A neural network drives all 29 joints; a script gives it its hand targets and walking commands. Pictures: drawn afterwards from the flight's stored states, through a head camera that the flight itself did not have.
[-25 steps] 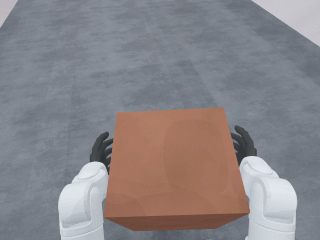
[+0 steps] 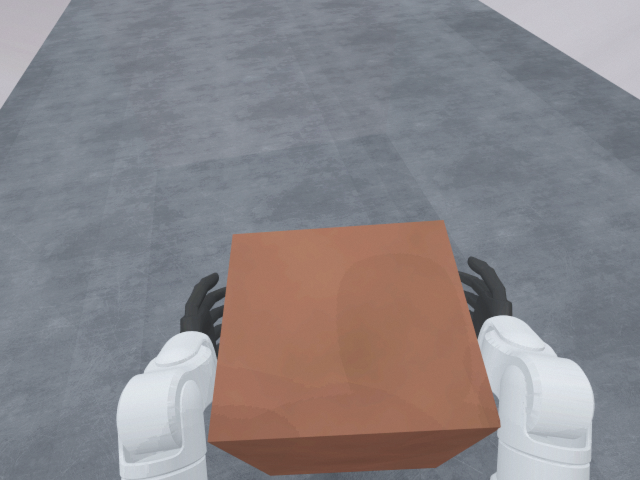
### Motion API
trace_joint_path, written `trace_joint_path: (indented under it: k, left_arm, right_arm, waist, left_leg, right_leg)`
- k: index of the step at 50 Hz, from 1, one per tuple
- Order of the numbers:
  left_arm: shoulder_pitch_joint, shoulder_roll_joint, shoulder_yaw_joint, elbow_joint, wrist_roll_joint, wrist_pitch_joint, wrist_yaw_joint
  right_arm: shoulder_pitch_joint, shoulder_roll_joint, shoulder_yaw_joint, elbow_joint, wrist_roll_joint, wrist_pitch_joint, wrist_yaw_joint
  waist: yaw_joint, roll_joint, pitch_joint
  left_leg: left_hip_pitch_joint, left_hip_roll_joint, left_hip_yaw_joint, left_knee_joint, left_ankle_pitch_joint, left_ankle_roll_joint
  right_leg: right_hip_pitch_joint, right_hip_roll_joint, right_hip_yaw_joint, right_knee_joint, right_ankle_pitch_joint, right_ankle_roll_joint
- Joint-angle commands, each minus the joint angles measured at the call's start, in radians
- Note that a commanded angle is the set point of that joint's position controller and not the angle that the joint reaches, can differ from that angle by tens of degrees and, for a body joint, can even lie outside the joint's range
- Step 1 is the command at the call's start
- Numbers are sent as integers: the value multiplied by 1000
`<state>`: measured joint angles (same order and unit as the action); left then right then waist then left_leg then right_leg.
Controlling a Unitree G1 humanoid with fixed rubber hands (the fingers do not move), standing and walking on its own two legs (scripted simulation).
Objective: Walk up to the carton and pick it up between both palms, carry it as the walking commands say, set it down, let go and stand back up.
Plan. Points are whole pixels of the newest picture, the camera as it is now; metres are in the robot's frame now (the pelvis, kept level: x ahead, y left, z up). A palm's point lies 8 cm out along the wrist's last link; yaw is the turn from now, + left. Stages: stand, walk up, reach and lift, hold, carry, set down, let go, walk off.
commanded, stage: carry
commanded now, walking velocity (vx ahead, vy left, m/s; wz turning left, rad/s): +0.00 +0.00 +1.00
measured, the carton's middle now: (345, 364) +0.24 -0.01 +0.03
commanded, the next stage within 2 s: none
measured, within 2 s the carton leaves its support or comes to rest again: neither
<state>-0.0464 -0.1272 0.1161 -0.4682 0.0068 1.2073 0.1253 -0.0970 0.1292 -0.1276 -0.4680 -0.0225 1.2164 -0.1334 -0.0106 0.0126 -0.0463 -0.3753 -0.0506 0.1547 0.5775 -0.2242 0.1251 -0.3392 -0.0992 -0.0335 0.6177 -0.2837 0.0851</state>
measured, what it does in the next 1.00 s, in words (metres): walks ahead: right foot, then left foot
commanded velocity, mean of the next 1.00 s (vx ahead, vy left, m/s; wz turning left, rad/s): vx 0.32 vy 0.13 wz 0.12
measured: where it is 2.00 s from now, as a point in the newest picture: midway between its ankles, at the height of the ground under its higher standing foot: (255, 360)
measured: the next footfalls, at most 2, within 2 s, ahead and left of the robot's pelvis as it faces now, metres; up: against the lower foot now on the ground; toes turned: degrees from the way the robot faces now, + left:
right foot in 0.60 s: +0.03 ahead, -0.14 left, +0.00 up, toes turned -1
left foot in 0.78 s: +0.14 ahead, +0.14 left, +0.00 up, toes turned +10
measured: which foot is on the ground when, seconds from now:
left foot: down 0.00-0.64, up 0.66-0.76, down 0.78-1.00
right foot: down 0.00-0.36, up 0.38-0.58, down 0.60-0.80, up 0.82-1.00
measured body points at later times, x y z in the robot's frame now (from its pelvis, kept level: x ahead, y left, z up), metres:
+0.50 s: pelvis +0.02 +0.02 +0.00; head +0.03 +0.03 +0.45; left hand +0.28 +0.19 +0.07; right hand +0.30 -0.13 +0.09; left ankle +0.06 +0.05 -0.72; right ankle -0.01 -0.15 -0.70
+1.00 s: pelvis +0.16 +0.11 +0.01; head +0.18 +0.11 +0.46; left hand +0.41 +0.28 +0.08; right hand +0.44 -0.04 +0.09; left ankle +0.10 +0.13 -0.72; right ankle +0.11 -0.07 -0.67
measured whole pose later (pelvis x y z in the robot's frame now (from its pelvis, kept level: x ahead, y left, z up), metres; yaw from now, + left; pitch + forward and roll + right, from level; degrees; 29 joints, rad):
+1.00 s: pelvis +0.16 +0.11 +0.01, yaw +4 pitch +6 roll -2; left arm -0.05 -0.13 0.11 -0.47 0.01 1.18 0.12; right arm -0.08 0.13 -0.12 -0.47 -0.02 1.17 -0.13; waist -0.01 0.03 -0.07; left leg -0.25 -0.05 0.12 0.47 -0.33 0.12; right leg -0.45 -0.10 -0.05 0.91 -0.41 0.08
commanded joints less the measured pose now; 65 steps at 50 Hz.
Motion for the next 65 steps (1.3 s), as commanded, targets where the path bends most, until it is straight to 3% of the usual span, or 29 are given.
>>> trace_joint_path:
  k: [1, 7, 11, 13, 15, 18, 19, 23, 25, 27, 29, 31, 32, 35, 38, 39, 40, 41, 43, 46, 50, 54, 58, 59, 60, 61, 62, 63, 65]
  left_arm:
    - [-458, -817, -691, -175, -240, -13, -132]
    - [-468, -824, -687, -181, -242, -14, -131]
    - [-423, -802, -663, -158, -230, -15, -130]
    - [-422, -811, -676, -166, -242, -18, -130]
    - [-448, -814, -679, -191, -243, -21, -128]
    - [-446, -832, -697, -194, -253, -16, -129]
    - [-445, -830, -699, -194, -250, -13, -127]
    - [-514, -844, -725, -206, -263, -16, -135]
    - [-514, -830, -751, -234, -273, -22, -124]
    - [-457, -842, -737, -225, -272, -27, -126]
    - [-430, -852, -722, -220, -270, -34, -129]
    - [-406, -842, -705, -223, -262, -48, -128]
    - [-413, -836, -712, -212, -251, -50, -118]
    - [-443, -801, -725, -224, -245, -40, -121]
    - [-466, -755, -715, -213, -238, -32, -113]
    - [-442, -755, -706, -201, -228, -36, -109]
    - [-438, -763, -703, -201, -225, -31, -109]
    - [-465, -772, -727, -233, -242, -29, -109]
    - [-436, -768, -718, -184, -238, -37, -109]
    - [-463, -837, -732, -211, -265, -77, -126]
    - [-396, -835, -733, -218, -257, -69, -123]
    - [-439, -815, -736, -271, -264, -63, -122]
    - [-409, -816, -721, -234, -262, -43, -117]
    - [-380, -798, -703, -232, -258, -42, -111]
    - [-342, -773, -677, -196, -242, -40, -105]
    - [-351, -762, -679, -199, -234, -46, -99]
    - [-364, -761, -690, -179, -232, -49, -98]
    - [-397, -763, -698, -208, -235, -53, -107]
    - [-457, -749, -705, -226, -248, -43, -117]
  right_arm:
    - [-421, 850, 741, -164, 292, -1, 149]
    - [-417, 860, 739, -148, 288, 5, 152]
    - [-420, 859, 753, -154, 284, 4, 146]
    - [-419, 859, 752, -175, 285, -2, 142]
    - [-430, 875, 758, -171, 295, -4, 144]
    - [-414, 855, 744, -180, 293, -13, 142]
    - [-395, 845, 739, -174, 288, -8, 145]
    - [-423, 865, 728, -165, 298, -14, 157]
    - [-366, 854, 707, -143, 288, -21, 156]
    - [-347, 865, 726, -153, 295, -22, 153]
    - [-375, 866, 751, -183, 299, -31, 148]
    - [-444, 878, 776, -238, 310, -39, 148]
    - [-433, 849, 762, -216, 297, -34, 147]
    - [-419, 844, 758, -165, 295, -35, 145]
    - [-352, 818, 717, -102, 268, -29, 145]
    - [-342, 818, 709, -96, 269, -32, 145]
    - [-323, 813, 706, -96, 274, -36, 145]
    - [-312, 806, 696, -97, 276, -38, 140]
    - [-299, 800, 690, -83, 276, -48, 149]
    - [-355, 882, 742, -162, 304, -78, 149]
    - [-350, 853, 763, -217, 315, -70, 148]
    - [-336, 849, 766, -221, 306, -58, 147]
    - [-334, 811, 751, -219, 300, -45, 136]
    - [-328, 802, 746, -203, 297, -37, 134]
    - [-363, 770, 739, -220, 293, -34, 130]
    - [-343, 774, 734, -183, 287, -28, 134]
    - [-367, 770, 730, -161, 288, -35, 142]
    - [-372, 791, 729, -147, 293, -39, 145]
    - [-369, 786, 713, -137, 274, -40, 135]
  waist:
    - [22, 9, -273]
    - [27, 25, -226]
    - [25, -200, -253]
    - [21, -247, -300]
    - [6, -173, -283]
    - [2, 148, -294]
    - [-5, 137, -285]
    - [4, 148, -250]
    - [5, 190, -297]
    - [17, 99, -352]
    - [41, 33, -435]
    - [55, -268, -375]
    - [56, -349, -303]
    - [40, -181, -223]
    - [14, -153, -220]
    - [2, -87, -261]
    - [-16, 150, -289]
    - [-11, 363, -288]
    - [-16, 253, -293]
    - [-23, 27, -326]
    - [-23, 107, -282]
    - [-25, 87, -191]
    - [23, 79, -266]
    - [56, 27, -382]
    - [90, -157, -437]
    - [90, -363, -403]
    - [70, -279, -402]
    - [61, -163, -340]
    - [33, -102, -228]
  left_leg:
    - [52, 233, -283, -236, -70, -75]
    - [-145, 192, -362, -228, -59, -85]
    - [-210, 76, -200, 5, -98, -111]
    - [-132, 65, -142, 144, -114, -108]
    - [-59, 81, -161, 57, -62, -87]
    - [179, 303, -511, -192, 436, -3]
    - [223, 352, -551, -229, 433, 6]
    - [188, 247, -434, -391, -296, -40]
    - [257, 222, -386, -382, -225, -52]
    - [281, 191, -324, -305, -74, -60]
    - [108, 114, -186, -187, 32, -144]
    - [-323, 23, -61, 73, -66, -221]
    - [-413, 117, -172, 201, -212, -165]
    - [-355, 164, -220, 147, -240, -127]
    - [-32, 68, -57, -121, -49, -123]
    - [202, 51, -90, -207, -11, -110]
    - [400, 167, -314, -304, -117, -77]
    - [523, 329, -571, -361, 53, -23]
    - [643, 348, -497, -237, 492, 30]
    - [665, 309, -392, -197, 602, 52]
    - [612, 297, -334, -225, 620, 50]
    - [504, 288, -284, -257, 563, 42]
    - [256, 197, -97, 0, 873, -42]
    - [83, 163, -47, 178, 845, -87]
    - [-148, 95, -21, 434, 593, -148]
    - [-399, -20, -109, 732, -215, -185]
    - [-415, 45, -268, 859, -338, -153]
    - [-412, 87, -324, 839, -337, -139]
    - [-356, 182, -326, 588, -274, -144]
  right_leg:
    - [80, -15, -47, -41, 7, -36]
    - [192, -20, -85, -19, -72, -38]
    - [255, -219, 153, -186, 9, -134]
    - [213, -289, 149, -176, 197, -175]
    - [158, -232, 64, -102, 217, -137]
    - [-72, 26, -105, 163, -160, 3]
    - [-138, 64, -105, 193, -250, 2]
    - [-106, 80, -103, 173, -222, -53]
    - [-52, 104, -133, 60, -218, -62]
    - [64, 110, -145, -121, -169, -75]
    - [433, 39, -99, -300, -103, -107]
    - [694, -310, 336, -363, -79, -231]
    - [624, -423, 447, -330, 72, -295]
    - [491, -384, 312, -318, 110, -237]
    - [294, -247, 85, -268, 34, -162]
    - [158, -154, -28, -144, 42, -109]
    - [-18, -48, -109, 138, 32, -55]
    - [-213, 65, -162, 311, -151, -11]
    - [-367, 43, -86, 429, -227, -29]
    - [-366, 23, -84, 339, -224, -41]
    - [-326, 42, -131, 232, -177, -31]
    - [-261, 53, -180, 74, -92, -36]
    - [234, 129, -239, -115, 110, -65]
    - [532, 39, -129, -94, 104, -120]
    - [737, -187, 168, -143, 125, -243]
    - [818, -410, 505, -229, 417, -410]
    - [737, -424, 566, -205, 591, -424]
    - [598, -424, 548, -234, 526, -379]
    - [381, -380, 347, -314, 44, -250]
